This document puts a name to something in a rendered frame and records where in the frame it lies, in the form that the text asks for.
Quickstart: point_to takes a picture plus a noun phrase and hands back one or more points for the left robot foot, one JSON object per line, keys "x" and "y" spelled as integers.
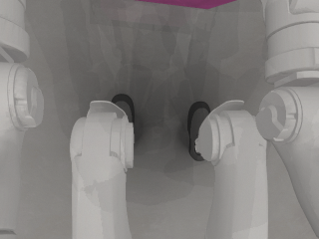
{"x": 125, "y": 103}

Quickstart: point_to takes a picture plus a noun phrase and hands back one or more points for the robot right shin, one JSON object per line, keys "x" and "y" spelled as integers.
{"x": 235, "y": 105}

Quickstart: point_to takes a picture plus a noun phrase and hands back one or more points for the right robot forearm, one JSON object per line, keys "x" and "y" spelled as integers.
{"x": 292, "y": 36}

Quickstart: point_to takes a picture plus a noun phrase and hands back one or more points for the robot left upper arm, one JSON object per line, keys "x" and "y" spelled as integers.
{"x": 21, "y": 108}

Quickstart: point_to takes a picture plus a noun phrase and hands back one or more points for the left robot forearm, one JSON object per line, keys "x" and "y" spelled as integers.
{"x": 14, "y": 40}

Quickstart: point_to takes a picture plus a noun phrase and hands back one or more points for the robot right upper arm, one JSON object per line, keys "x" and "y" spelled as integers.
{"x": 289, "y": 118}

